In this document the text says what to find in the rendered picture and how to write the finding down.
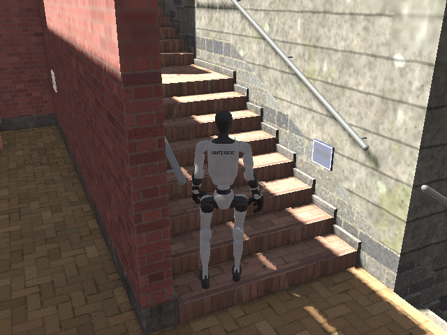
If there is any left robot foot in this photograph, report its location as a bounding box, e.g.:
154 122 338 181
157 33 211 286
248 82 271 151
199 270 210 289

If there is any robot right hand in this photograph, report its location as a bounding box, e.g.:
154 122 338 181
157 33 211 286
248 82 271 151
248 196 263 213

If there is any robot right shin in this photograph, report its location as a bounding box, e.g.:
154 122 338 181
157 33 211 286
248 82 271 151
233 228 244 273

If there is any right robot forearm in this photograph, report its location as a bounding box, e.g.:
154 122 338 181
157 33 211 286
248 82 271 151
248 171 262 199

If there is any robot left hand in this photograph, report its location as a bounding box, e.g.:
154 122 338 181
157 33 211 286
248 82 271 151
192 191 207 204

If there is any robot right upper arm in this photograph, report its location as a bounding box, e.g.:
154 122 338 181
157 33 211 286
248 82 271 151
238 141 255 181

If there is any left robot forearm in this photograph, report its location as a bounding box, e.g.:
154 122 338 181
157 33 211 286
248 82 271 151
192 169 202 194

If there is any robot left upper arm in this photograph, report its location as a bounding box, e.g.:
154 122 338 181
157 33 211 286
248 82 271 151
194 140 209 179

